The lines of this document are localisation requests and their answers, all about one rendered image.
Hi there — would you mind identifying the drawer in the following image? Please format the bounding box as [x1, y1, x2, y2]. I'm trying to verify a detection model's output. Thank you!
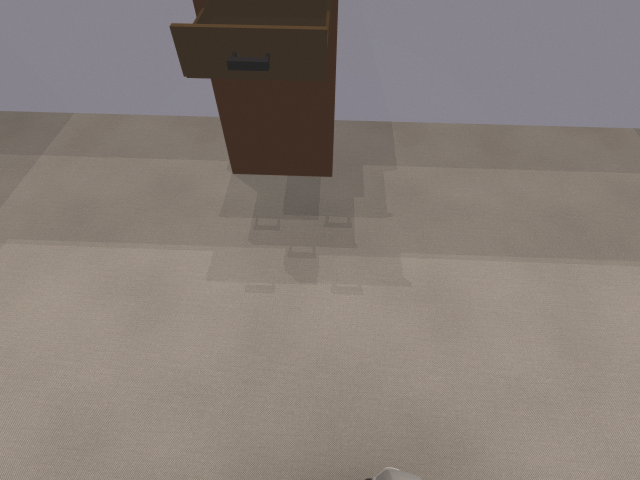
[169, 0, 331, 81]

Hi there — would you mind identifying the cabinet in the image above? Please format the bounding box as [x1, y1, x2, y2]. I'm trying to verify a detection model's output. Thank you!
[193, 0, 338, 177]

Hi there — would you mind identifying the handle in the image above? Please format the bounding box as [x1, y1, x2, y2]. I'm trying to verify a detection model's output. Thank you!
[227, 52, 270, 71]

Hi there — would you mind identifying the right robot shin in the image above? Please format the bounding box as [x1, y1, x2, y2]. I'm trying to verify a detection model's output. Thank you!
[375, 467, 400, 478]

